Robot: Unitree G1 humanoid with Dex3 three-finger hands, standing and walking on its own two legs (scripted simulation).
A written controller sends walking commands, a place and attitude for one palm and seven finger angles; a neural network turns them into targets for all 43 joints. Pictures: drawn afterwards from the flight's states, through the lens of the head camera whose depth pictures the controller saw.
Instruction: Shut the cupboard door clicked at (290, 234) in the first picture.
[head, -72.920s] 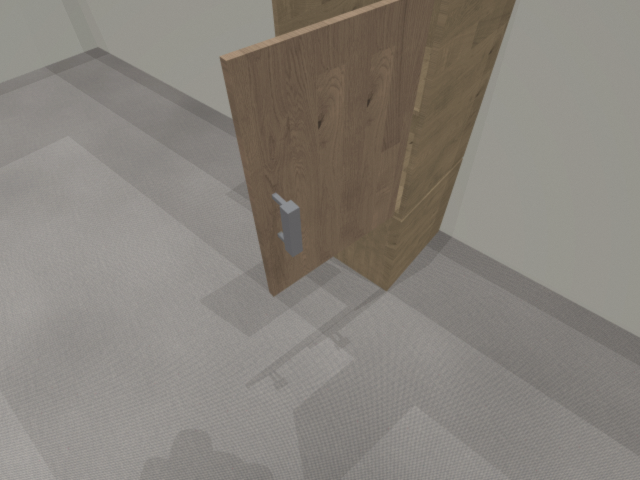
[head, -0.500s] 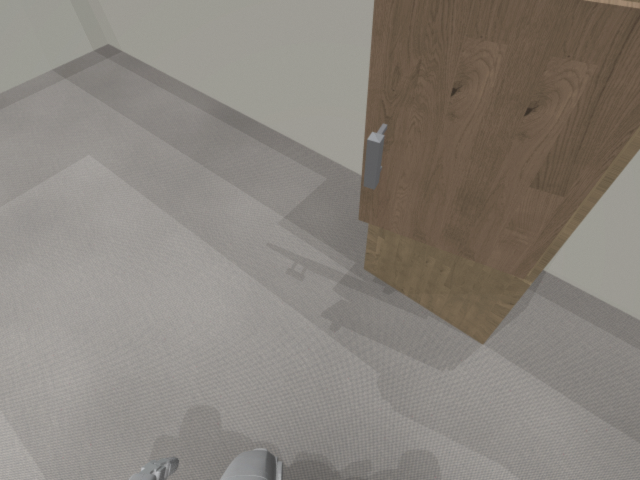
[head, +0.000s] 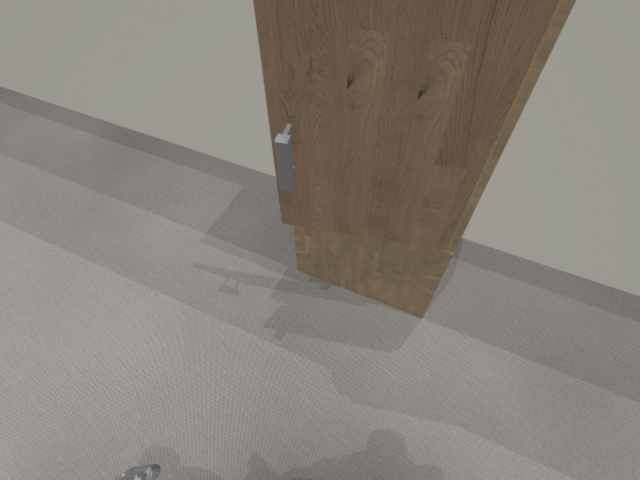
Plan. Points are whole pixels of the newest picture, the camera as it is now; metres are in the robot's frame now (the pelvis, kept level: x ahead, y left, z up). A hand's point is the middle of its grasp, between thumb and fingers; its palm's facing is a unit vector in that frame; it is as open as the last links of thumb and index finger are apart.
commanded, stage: turn to face it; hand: left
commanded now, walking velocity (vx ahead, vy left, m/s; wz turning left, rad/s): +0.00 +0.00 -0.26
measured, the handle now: (287, 157) +0.71 +0.11 -0.07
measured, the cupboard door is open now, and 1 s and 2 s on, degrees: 12 12 12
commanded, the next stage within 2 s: take the last steps up to it in 0.04 s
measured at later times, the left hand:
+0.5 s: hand out of the picture +0.11 +0.18 -0.16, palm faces -0.08 -0.99 -0.15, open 7.4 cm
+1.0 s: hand (267, 444) +0.19 +0.09 -0.16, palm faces -0.03 -0.99 -0.16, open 7.3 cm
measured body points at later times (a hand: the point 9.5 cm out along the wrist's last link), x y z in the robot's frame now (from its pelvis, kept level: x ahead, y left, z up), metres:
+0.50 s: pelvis +0.05 +0.00 +0.01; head +0.06 +0.02 +0.46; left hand +0.12 +0.23 -0.15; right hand +0.02 -0.23 -0.13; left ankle +0.04 +0.11 -0.73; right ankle +0.02 -0.12 -0.67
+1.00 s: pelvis +0.17 -0.07 +0.01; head +0.19 -0.07 +0.46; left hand +0.19 +0.15 -0.15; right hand +0.19 -0.30 -0.14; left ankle +0.24 +0.05 -0.70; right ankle +0.14 -0.15 -0.73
